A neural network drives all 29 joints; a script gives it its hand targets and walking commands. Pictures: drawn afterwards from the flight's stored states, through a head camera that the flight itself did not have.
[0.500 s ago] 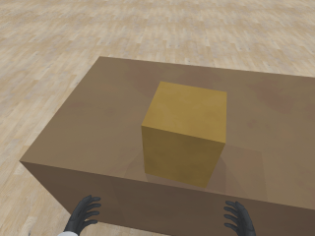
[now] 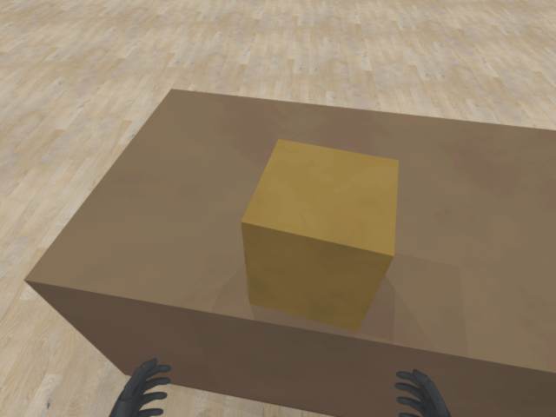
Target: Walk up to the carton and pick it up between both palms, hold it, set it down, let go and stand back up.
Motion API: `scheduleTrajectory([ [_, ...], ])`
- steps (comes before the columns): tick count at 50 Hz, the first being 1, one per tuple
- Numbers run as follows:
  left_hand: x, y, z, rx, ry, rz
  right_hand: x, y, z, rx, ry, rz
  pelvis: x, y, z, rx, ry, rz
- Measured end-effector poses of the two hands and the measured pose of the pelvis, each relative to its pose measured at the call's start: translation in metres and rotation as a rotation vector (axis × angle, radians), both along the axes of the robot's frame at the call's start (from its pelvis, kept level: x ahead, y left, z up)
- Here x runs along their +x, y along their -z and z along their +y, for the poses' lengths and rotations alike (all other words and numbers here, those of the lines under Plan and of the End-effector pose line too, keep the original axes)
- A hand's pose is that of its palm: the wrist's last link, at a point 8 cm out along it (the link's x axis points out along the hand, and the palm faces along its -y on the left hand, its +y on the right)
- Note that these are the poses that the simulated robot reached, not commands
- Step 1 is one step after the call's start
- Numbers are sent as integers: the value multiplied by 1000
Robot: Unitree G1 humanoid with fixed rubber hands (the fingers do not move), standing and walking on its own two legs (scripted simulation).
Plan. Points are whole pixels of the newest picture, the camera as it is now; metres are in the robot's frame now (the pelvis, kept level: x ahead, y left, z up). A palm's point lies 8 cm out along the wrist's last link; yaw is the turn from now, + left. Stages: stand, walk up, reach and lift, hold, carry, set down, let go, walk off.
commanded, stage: let go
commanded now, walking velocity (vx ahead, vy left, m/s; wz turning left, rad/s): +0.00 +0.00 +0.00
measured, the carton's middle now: (318, 237) +0.43 -0.04 -0.02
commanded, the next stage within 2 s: stand in 0.14 s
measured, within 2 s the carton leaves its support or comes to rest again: neither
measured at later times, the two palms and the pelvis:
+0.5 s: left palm out of the picture +0.07 +0.31 -0.10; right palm out of the picture +0.09 -0.29 -0.10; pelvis -0.01 +0.01 -0.01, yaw +0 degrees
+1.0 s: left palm out of the picture -0.02 +0.30 -0.11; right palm out of the picture +0.01 -0.28 -0.12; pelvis -0.05 +0.01 +0.00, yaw -1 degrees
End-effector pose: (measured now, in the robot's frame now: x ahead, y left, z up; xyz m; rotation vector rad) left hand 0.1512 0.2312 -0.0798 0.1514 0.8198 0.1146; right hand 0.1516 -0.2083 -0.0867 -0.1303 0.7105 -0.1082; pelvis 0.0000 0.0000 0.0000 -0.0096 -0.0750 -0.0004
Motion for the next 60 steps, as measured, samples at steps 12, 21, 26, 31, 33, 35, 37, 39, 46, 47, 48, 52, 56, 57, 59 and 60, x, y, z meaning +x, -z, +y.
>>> scheduleTrajectory([
  [12,0,4,10,69,33,19,-11,12,-23,-59,-18,137,4,3,3,5,-7,35],
  [21,-55,14,62,175,-33,137,-48,15,-75,-170,41,268,-3,7,6,15,-9,23],
  [26,-88,18,76,198,-46,211,-70,17,-78,-180,39,311,-13,5,7,16,-5,3],
  [31,-111,24,77,191,-42,259,-90,21,-71,-165,32,347,-25,3,9,17,2,-9],
  [33,-117,25,74,183,-40,271,-97,23,-67,-155,28,356,-30,3,9,19,4,-13],
  [35,-123,27,72,178,-34,282,-102,25,-64,-145,24,366,-35,3,10,20,4,-15],
  [37,-129,30,70,167,-33,291,-107,27,-61,-138,22,371,-39,3,10,20,6,-12],
  [39,-135,32,68,161,-28,304,-113,28,-60,-135,21,380,-42,3,10,21,6,-12],
  [46,-158,35,69,175,-40,355,-131,33,-68,-138,37,417,-51,4,8,24,11,-10],
  [47,-162,34,70,178,-42,364,-134,33,-70,-139,39,423,-52,4,7,24,11,-9],
  [48,-164,34,71,182,-44,373,-136,34,-72,-143,40,432,-53,4,7,25,13,-8],
  [52,-172,34,72,194,-50,402,-144,35,-81,-150,58,448,-54,4,4,25,14,-6],
  [56,-173,32,70,198,-54,404,-148,36,-88,-157,65,464,-53,4,1,24,12,-8],
  [57,-172,31,70,199,-55,401,-149,36,-89,-158,64,467,-53,4,0,25,11,-8],
  [59,-169,31,68,201,-54,395,-149,36,-91,-156,66,468,-52,4,-1,24,10,-8],
  [60,-168,31,67,201,-52,394,-149,36,-91,-155,67,469,-52,4,-2,24,11,-8],
])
